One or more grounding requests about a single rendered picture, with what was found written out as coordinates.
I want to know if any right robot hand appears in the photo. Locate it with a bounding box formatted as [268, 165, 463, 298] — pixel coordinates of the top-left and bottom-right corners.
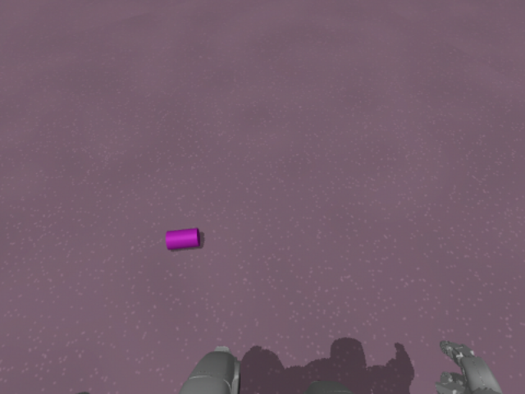
[435, 341, 503, 394]

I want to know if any can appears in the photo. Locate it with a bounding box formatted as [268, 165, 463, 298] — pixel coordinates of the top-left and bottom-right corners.
[166, 228, 200, 250]

